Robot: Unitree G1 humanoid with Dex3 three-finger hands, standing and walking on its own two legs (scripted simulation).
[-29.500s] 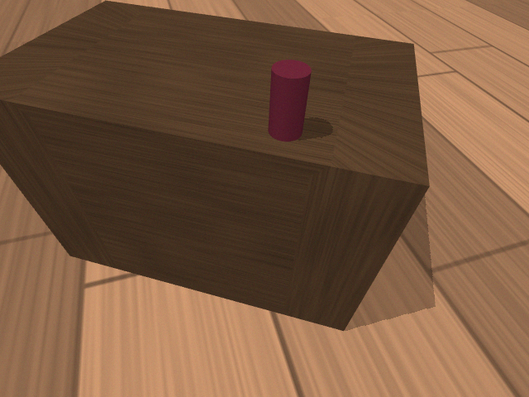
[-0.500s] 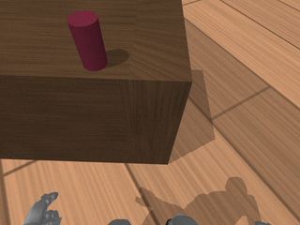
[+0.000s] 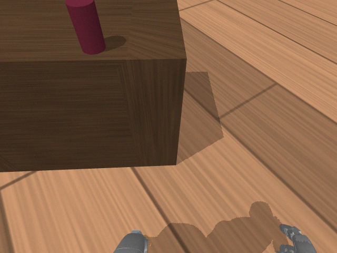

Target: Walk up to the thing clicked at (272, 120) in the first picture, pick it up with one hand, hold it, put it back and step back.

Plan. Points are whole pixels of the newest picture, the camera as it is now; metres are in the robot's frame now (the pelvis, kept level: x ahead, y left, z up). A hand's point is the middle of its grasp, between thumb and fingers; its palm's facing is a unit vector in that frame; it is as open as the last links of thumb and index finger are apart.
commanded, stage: step back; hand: left
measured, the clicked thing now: (87, 26) +0.73 +0.30 +0.13
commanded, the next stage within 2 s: stand in 1.78 s
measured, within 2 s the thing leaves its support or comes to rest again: neither
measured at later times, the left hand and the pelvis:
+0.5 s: hand out of the picture -0.04 +0.25 -0.13, palm faces +0.09 -0.92 -0.37, open 7.4 cm; pelvis -0.15 -0.03 +0.01, yaw +5 degrees
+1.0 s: hand out of the picture -0.27 +0.24 -0.13, palm faces +0.16 -0.89 -0.43, open 7.4 cm; pelvis -0.28 -0.05 +0.01, yaw +9 degrees
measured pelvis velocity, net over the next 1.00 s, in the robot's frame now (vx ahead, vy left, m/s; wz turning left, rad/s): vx -0.28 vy -0.05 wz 0.15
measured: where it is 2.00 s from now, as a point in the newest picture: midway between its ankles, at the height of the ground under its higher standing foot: outside the picture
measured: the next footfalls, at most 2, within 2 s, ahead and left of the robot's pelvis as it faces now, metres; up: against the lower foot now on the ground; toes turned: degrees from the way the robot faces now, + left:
left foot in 0.30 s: -0.07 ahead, +0.11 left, +0.00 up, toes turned +5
right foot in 0.60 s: -0.19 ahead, -0.16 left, +0.00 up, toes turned +7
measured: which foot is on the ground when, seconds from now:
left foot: up 0.00-0.28, down 0.30-0.62, up 0.64-0.90, down 0.92-1.00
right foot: down 0.00-0.32, up 0.34-0.58, down 0.60-1.00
